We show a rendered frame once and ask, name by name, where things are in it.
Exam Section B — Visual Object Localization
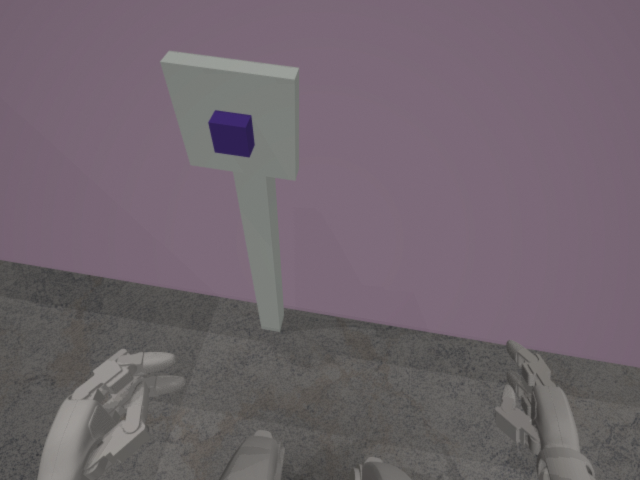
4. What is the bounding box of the robot left thigh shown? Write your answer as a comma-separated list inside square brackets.
[219, 436, 285, 480]

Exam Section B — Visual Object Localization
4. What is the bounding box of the button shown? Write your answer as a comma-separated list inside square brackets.
[208, 110, 255, 157]

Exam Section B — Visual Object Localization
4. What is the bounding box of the robot left shin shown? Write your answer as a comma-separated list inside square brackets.
[254, 430, 273, 439]

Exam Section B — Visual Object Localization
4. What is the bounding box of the right robot forearm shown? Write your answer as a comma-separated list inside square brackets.
[536, 447, 596, 480]

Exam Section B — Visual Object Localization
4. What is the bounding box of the robot right hand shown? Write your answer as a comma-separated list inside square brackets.
[495, 340, 580, 456]

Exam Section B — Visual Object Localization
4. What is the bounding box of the panel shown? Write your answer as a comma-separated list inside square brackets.
[160, 51, 299, 332]

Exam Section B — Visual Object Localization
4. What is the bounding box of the robot left hand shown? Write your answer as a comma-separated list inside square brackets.
[37, 349, 186, 480]

